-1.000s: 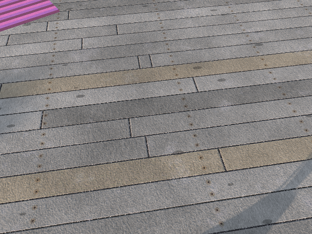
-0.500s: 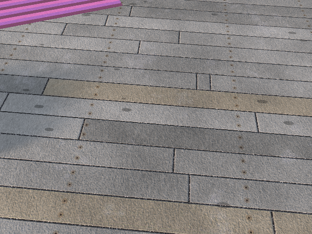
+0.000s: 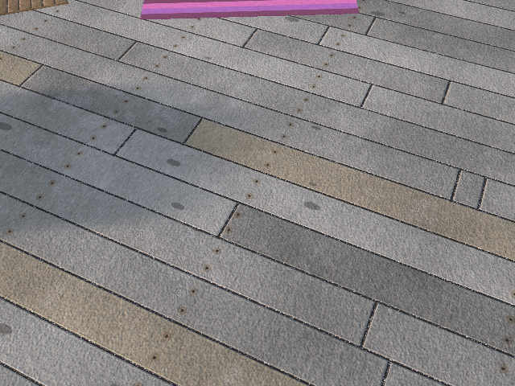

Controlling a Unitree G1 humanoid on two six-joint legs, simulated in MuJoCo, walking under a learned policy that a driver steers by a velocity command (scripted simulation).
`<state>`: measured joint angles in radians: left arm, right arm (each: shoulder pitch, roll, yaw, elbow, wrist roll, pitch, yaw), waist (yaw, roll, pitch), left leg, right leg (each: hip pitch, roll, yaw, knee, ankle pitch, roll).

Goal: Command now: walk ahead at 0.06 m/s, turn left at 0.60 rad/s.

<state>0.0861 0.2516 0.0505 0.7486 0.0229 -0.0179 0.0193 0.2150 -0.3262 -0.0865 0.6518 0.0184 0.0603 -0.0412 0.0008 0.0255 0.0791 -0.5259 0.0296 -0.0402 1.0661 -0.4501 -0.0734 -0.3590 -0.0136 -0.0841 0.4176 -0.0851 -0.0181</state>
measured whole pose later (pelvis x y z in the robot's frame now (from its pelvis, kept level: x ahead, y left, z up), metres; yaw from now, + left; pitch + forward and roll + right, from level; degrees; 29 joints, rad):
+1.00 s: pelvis +0.40 +0.01 +0.01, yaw -9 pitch +2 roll -1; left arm 0.31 0.28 0.06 0.77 -0.02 -0.05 -0.01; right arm 0.13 -0.30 -0.04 0.65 -0.02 -0.10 -0.01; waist 0.05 0.03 0.03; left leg -0.68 0.11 -0.09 0.76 -0.07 -0.06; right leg -0.17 0.12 0.10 0.34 -0.20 -0.07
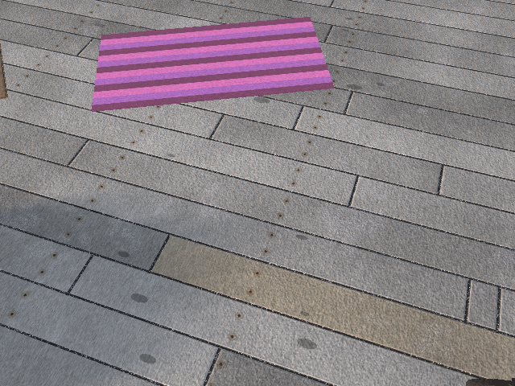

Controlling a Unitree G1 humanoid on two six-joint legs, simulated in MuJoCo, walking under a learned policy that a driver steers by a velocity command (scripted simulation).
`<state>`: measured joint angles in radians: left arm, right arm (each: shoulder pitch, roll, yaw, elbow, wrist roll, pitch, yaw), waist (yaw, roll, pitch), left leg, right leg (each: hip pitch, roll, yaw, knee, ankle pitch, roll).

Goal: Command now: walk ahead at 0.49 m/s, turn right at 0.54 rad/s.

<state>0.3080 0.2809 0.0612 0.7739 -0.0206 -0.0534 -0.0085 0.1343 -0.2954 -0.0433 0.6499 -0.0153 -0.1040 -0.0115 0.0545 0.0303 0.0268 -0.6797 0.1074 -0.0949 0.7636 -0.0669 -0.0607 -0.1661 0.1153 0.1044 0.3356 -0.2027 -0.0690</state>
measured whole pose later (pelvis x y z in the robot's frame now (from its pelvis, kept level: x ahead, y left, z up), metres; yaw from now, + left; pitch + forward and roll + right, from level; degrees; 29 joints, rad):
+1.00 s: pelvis +0.33 +0.01 -0.02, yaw -31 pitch +2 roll -1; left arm 0.15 0.29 0.06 0.63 0.01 0.04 0.01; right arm 0.15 -0.29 -0.05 0.73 -0.01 0.00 0.00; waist 0.01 0.00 0.02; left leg -0.34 0.03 -0.04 0.59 -0.26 -0.04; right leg -0.39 0.09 0.11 0.54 -0.18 -0.02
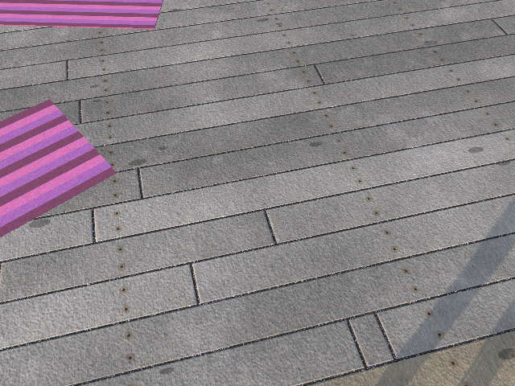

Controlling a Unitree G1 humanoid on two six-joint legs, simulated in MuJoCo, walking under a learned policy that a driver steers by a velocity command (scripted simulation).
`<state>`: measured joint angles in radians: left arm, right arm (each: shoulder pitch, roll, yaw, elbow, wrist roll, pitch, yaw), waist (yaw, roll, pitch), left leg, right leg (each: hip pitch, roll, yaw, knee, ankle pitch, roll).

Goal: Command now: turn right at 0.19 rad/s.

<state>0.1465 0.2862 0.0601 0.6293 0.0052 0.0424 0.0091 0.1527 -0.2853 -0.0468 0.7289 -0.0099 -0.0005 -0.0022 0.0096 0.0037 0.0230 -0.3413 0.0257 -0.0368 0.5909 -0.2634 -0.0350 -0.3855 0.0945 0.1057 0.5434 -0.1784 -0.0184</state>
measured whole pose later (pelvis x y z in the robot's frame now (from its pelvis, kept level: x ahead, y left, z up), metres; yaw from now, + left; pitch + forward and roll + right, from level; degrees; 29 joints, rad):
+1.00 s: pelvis +0.35 +0.05 +0.00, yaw -1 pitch +1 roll +1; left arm 0.34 0.29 0.05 0.82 -0.02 -0.07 0.01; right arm 0.17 -0.27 -0.05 0.72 0.00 -0.08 0.04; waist 0.02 -0.02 0.04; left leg -0.36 -0.05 0.05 0.49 -0.17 0.06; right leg -0.37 -0.04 0.05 1.18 -0.37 -0.02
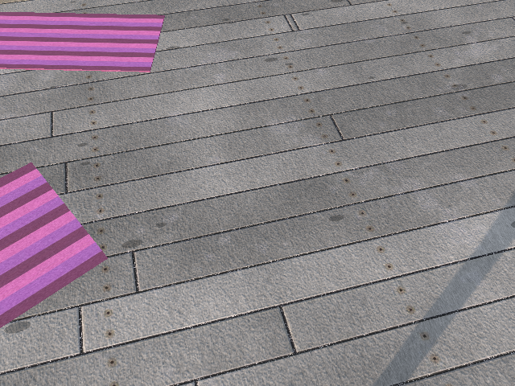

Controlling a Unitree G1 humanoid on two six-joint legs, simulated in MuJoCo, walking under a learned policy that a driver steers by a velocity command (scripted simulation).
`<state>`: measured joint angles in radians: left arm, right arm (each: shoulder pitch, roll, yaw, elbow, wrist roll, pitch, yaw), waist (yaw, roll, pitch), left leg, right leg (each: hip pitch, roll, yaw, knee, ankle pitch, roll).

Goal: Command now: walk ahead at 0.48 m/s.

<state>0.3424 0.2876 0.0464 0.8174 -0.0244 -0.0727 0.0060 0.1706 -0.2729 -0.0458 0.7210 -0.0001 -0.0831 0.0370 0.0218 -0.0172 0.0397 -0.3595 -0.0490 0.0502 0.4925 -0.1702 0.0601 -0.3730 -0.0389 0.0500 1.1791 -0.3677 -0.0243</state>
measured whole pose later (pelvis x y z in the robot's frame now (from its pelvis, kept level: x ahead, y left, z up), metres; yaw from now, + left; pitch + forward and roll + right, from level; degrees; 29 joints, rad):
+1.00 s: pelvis +0.57 +0.01 -0.01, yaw +12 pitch +2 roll -1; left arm 0.29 0.29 0.05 0.86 0.00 -0.07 0.01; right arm 0.12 -0.29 -0.06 0.68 0.02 -0.06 0.04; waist 0.03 0.01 0.05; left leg -0.50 -0.05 0.03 0.62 -0.16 0.08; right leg -0.16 -0.02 -0.04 1.01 -0.49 0.01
